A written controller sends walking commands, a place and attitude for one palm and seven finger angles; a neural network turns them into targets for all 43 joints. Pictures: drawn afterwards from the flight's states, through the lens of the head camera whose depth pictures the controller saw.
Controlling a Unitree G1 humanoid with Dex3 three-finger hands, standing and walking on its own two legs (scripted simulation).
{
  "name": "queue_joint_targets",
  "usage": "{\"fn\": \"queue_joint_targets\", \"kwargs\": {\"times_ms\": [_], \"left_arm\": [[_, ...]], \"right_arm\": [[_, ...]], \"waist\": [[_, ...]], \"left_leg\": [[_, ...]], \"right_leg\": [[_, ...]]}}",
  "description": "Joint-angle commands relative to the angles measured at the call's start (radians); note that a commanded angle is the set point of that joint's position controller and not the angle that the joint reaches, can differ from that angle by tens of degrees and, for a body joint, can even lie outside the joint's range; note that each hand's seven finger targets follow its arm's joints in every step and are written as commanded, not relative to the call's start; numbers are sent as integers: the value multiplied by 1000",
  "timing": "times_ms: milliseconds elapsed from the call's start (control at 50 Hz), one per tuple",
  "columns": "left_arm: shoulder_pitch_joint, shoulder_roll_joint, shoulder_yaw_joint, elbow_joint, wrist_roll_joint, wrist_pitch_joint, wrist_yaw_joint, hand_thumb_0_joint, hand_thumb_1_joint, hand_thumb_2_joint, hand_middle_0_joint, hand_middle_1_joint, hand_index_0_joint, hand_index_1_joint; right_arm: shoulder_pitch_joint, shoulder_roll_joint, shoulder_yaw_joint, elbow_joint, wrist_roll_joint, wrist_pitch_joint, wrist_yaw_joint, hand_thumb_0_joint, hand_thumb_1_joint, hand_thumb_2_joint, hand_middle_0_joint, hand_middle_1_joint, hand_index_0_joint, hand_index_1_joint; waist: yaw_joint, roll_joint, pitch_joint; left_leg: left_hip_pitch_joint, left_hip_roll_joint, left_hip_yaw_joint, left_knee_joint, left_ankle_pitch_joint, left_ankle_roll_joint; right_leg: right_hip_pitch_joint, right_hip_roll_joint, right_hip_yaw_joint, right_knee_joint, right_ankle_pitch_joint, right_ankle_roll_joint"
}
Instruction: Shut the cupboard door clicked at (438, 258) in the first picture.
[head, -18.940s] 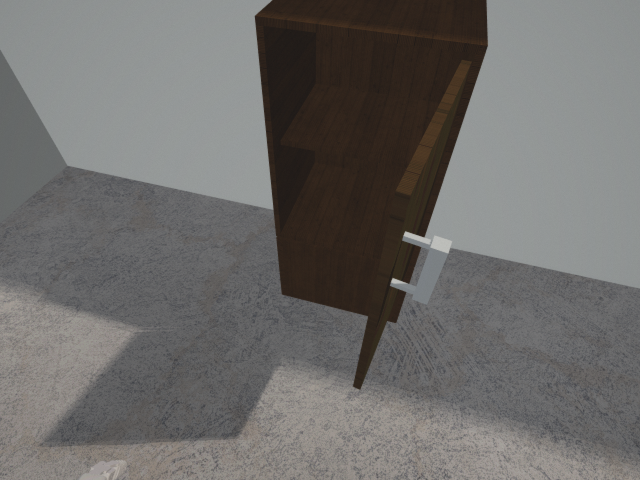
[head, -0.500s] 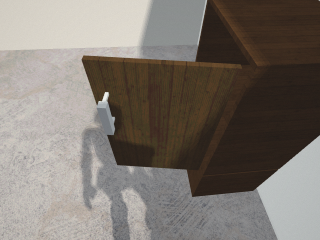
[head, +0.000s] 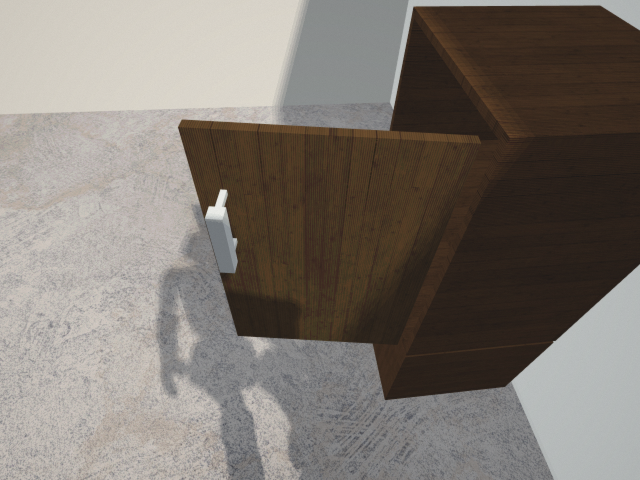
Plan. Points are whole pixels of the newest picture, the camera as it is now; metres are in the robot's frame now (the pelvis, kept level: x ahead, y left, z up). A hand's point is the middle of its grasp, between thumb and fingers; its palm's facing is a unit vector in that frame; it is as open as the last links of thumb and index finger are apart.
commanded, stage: come to a stop and stand still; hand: left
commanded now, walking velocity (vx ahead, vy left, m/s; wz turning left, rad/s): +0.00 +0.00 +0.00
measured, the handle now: (225, 231) +0.46 +0.19 +0.01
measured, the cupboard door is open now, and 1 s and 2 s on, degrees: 81 81 81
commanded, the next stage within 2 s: look again from close up in 0.30 s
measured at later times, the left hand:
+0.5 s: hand out of the picture -0.04 +0.18 -0.18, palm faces +0.02 -0.98 -0.17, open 7.4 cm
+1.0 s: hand out of the picture +0.01 +0.19 -0.18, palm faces +0.01 -0.98 -0.19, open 7.4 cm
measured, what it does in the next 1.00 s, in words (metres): stands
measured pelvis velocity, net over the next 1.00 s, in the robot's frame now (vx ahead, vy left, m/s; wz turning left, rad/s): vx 0.01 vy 0.02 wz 0.00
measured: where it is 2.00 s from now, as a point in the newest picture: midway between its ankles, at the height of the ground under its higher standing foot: outside the picture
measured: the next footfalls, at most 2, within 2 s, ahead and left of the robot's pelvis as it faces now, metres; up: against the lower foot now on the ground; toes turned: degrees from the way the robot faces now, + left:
none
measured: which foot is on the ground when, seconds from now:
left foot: down 0.00-1.00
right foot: down 0.00-1.00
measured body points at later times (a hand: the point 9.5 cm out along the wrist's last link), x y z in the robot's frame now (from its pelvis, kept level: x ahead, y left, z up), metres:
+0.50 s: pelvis -0.01 +0.02 +0.00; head +0.01 +0.02 +0.45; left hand -0.04 +0.23 -0.16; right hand -0.02 -0.20 -0.16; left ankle +0.02 +0.09 -0.74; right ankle -0.05 -0.10 -0.74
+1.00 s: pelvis +0.01 +0.02 +0.00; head +0.02 +0.03 +0.45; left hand +0.01 +0.25 -0.16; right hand +0.03 -0.21 -0.15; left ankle +0.02 +0.09 -0.74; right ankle -0.05 -0.10 -0.74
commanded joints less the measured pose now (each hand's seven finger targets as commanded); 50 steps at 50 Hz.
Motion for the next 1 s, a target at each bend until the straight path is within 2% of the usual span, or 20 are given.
{"fn": "queue_joint_targets", "kwargs": {"times_ms": [0, 100, 200, 340, 360, 380, 400, 420, 440, 480, 520, 560, 620, 640, 680, 740, 800, 880, 960, 980], "left_arm": [[78, 77, 8, -14, -5, -13, -6, 0, 900, 900, -200, -300, -200, -300], [86, 81, 4, 5, -5, -17, -11, 0, 900, 900, -200, -300, -200, -300], [106, 79, 0, 35, -8, -25, -11, 0, 900, 900, -200, -300, -200, -300], [146, 53, -9, 70, -8, -24, -7, 0, 900, 900, -200, -300, -200, -300], [187, 53, -22, 88, 16, -55, 27, 0, 900, 900, -200, -300, -200, -300], [130, 95, -12, 42, -5, -50, 21, 0, 900, 900, -200, -300, -200, -300], [107, 81, -14, 26, -4, -46, 14, 0, 900, 900, -200, -300, -200, -300], [119, 71, -15, 24, -6, -45, 9, 0, 900, 900, -200, -300, -200, -300], [138, 66, -13, 23, -3, -49, 6, 0, 900, 900, -200, -300, -200, -300], [156, 51, -16, 38, -7, -46, 5, 0, 900, 900, -200, -300, -200, -300], [150, 33, -21, 41, -7, -38, 3, 0, 900, 900, -200, -300, -200, -300], [154, 34, -20, 40, -6, -38, 3, 0, 900, 900, -200, -300, -200, -300], [153, 39, -17, 38, -5, -31, 2, 0, 900, 900, -200, -300, -200, -300], [153, 42, -16, 35, -3, -32, 2, 0, 900, 900, -200, -300, -200, -300], [157, 52, -15, 38, -6, -34, 2, 0, 900, 900, -200, -300, -200, -300], [151, 57, -15, 38, -6, -36, 1, 0, 900, 900, -200, -300, -200, -300], [136, 72, -12, 38, -8, -34, 2, 0, 900, 900, -200, -300, -200, -300], [127, 81, -13, 41, -8, -29, 0, 0, 900, 900, -200, -300, -200, -300], [122, 87, -12, 42, -7, -29, -1, 0, 900, 900, -200, -300, -200, -300], [170, 74, -14, 55, 10, -45, 34, 0, 900, 900, -200, -300, -200, -300]], "right_arm": [[64, -117, -6, -20, 0, -20, 4, 0, -900, -900, 200, 300, 200, 300], [81, -131, 1, 3, -1, -24, 8, 0, -900, -900, 200, 300, 200, 300], [113, -126, 8, 35, 3, -33, 6, 0, -900, -900, 200, 300, 200, 300], [146, -103, 13, 70, 7, -31, 2, 0, -900, -900, 200, 300, 200, 300], [73, -136, 18, 1, 8, -44, 15, 0, -900, -900, 200, 300, 200, 300], [151, -103, 17, -16, 6, -27, 20, 0, -900, -900, 200, 300, 200, 300], [175, -112, 14, -15, -1, -22, 22, 0, -900, -900, 200, 300, 200, 300], [181, -111, 13, -21, -2, -22, 21, 0, -900, -900, 200, 300, 200, 300], [179, -103, 20, -27, -5, -33, 21, 0, -900, -900, 200, 300, 200, 300], [180, -106, 21, -37, 2, -37, 15, 0, -900, -900, 200, 300, 200, 300], [179, -115, 18, -36, 3, -34, 14, 0, -900, -900, 200, 300, 200, 300], [174, -111, 21, -26, 2, -36, 14, 0, -900, -900, 200, 300, 200, 300], [169, -122, 17, -18, 3, -34, 14, 0, -900, -900, 200, 300, 200, 300], [165, -117, 17, -14, 3, -37, 14, 0, -900, -900, 200, 300, 200, 300], [159, -124, 19, -8, 3, -41, 14, 0, -900, -900, 200, 300, 200, 300], [151, -121, 21, 3, 4, -44, 12, 0, -900, -900, 200, 300, 200, 300], [146, -133, 20, 13, 5, -47, 10, 0, -900, -900, 200, 300, 200, 300], [120, -136, 20, 21, 5, -45, 8, 0, -900, -900, 200, 300, 200, 300], [107, -141, 18, 27, 6, -46, 6, 0, -900, -900, 200, 300, 200, 300], [64, -156, 17, -40, 12, -43, 9, 0, -900, -900, 200, 300, 200, 300]], "waist": [[-4, 7, 13], [-7, 27, 22], [-7, 14, -5], [-7, 24, 40], [9, 43, 50], [-56, 63, -12], [-57, 98, -2], [-55, 135, -11], [-33, 180, -30], [-29, 83, -38], [-29, 13, 25], [-22, 13, 46], [-21, -9, 62], [-17, 19, 69], [-15, 6, 23], [-13, -9, 17], [-16, 14, -9], [-13, 26, 20], [-12, 22, -4], [0, -8, 21]], "left_leg": [[51, 128, -170, -143, 81, 5], [50, 124, -187, -197, -5, 1], [75, 120, -177, -188, 70, 0], [65, 117, -172, -197, 56, -1], [31, 129, -135, 21, 249, -24], [45, 104, -143, -11, 5, -23], [-2, 96, -154, -18, -69, -16], [-21, 104, -171, -40, -73, -4], [-35, 107, -186, -44, 20, 6], [-29, 111, -198, -52, 37, 18], [-50, 114, -200, -83, -35, 22], [-54, 109, -197, -94, -9, 23], [-51, 114, -205, -132, -69, 25], [-57, 110, -197, -133, -40, 26], [-12, 111, -189, -124, 16, 25], [20, 109, -165, -104, 101, 25], [52, 113, -157, -96, 166, 21], [48, 114, -153, -103, 153, 19], [69, 115, -148, -98, 182, 19], [44, 138, -146, 80, 373, -5]], "right_leg": [[-82, -116, 110, -132, 102, -18], [-85, -113, 103, -155, 49, -21], [-53, -119, 98, -161, 98, -21], [-64, -112, 89, -172, 92, -19], [-94, -139, 106, -163, 330, -10], [-114, -156, 120, -167, 21, -40], [-132, -125, 109, -134, -77, -48], [-126, -104, 92, -99, -66, -53], [-82, -97, 76, -76, 31, -56], [-69, -85, 72, -60, 35, -49], [-108, -79, 69, -67, -9, -42], [-105, -82, 73, -66, 22, -39], [-115, -79, 69, -68, -2, -31], [-103, -83, 65, -69, 26, -33], [-87, -90, 72, -69, 58, -29], [-79, -99, 76, -85, 116, -25], [-65, -102, 79, -80, 154, -21], [-71, -104, 82, -96, 153, -19], [-53, -109, 85, -104, 183, -15], [-92, -132, 120, -115, 414, 2]]}}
